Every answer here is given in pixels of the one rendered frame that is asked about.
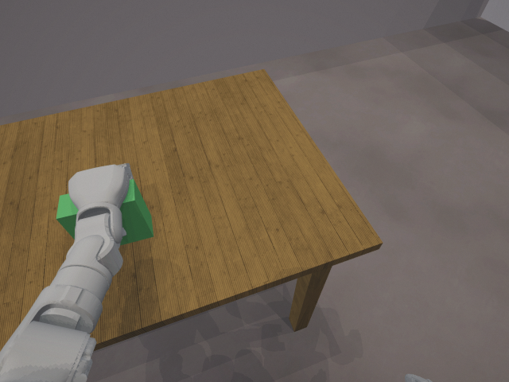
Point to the robot left forearm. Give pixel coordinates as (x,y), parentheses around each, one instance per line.
(74,298)

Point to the table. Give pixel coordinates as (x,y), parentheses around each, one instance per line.
(241,200)

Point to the robot left hand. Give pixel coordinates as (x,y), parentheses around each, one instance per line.
(107,184)

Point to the sponge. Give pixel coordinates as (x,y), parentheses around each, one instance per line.
(136,217)

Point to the robot left upper arm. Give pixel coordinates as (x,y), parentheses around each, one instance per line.
(49,353)

